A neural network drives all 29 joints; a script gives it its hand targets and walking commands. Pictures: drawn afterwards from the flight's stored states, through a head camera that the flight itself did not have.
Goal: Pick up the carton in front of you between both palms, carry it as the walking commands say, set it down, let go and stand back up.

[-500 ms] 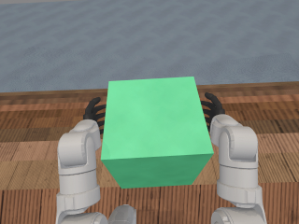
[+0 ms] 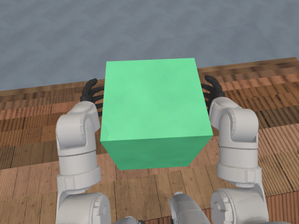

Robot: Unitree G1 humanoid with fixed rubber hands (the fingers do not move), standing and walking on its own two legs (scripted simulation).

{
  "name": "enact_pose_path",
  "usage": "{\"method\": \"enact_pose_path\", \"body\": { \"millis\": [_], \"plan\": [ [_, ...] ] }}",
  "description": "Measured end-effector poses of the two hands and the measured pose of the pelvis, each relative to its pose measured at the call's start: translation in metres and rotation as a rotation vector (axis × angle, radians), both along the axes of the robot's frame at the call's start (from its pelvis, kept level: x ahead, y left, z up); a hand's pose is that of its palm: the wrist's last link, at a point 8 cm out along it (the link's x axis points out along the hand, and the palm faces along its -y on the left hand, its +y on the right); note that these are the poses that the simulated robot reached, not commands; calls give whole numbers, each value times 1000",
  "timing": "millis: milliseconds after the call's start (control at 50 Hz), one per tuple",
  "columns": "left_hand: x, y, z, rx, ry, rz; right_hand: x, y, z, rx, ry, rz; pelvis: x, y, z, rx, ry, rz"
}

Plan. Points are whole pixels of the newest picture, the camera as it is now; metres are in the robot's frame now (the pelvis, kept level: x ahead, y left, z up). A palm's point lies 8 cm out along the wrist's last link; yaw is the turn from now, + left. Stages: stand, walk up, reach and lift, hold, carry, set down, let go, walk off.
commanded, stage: carry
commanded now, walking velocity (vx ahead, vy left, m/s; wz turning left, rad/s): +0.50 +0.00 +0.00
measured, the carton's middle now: (152, 120) +0.37 -0.02 +0.02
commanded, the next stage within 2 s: none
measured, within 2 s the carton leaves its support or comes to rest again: neither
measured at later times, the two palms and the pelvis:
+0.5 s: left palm (105, 79) +0.64 +0.14 -0.12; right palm (174, 67) +0.69 -0.16 -0.12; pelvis +0.32 -0.07 -0.23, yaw +3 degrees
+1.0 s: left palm (132, 57) +1.02 +0.02 -0.36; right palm (180, 57) +0.99 -0.28 -0.36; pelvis +0.67 -0.09 -0.43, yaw +0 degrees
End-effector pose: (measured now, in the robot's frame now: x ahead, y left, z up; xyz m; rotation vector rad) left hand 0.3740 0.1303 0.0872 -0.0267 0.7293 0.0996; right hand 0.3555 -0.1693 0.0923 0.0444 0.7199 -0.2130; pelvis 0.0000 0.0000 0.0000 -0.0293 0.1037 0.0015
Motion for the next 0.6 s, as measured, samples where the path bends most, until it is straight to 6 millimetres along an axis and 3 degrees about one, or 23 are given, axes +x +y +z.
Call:
{"method": "enact_pose_path", "body": {
  "millis": [140, 240, 320, 360, 420, 500, 600],
  "plan": [
    [78, -1, 5, -1, -75, 20, 86, -2, 8, -10, -74, 29, 86, -10, -20, 8, -15, 20],
    [142, -16, -22, 17, -84, 13, 152, -16, -19, -41, -81, 54, 161, -25, -67, 43, -59, 36],
    [184, -7, -57, 87, -125, 85, 224, -7, -63, -21, -126, 162, 228, -39, -139, 88, -135, 21],
    [202, 4, -86, 97, -119, 117, 258, 7, -93, -8, -123, 221, 253, -46, -172, 77, -138, 21],
    [230, 12, -140, 79, -46, 140, 294, 17, -145, -28, -52, 259, 280, -59, -210, 64, -130, 37],
    [269, 5, -207, 52, 69, 137, 331, 9, -212, -29, 66, 246, 318, -70, -234, 39, -119, 54],
    [338, -15, -258, 53, 107, 104, 385, -12, -270, 24, 105, 192, 374, -72, -258, 54, -80, 25]
  ]
}}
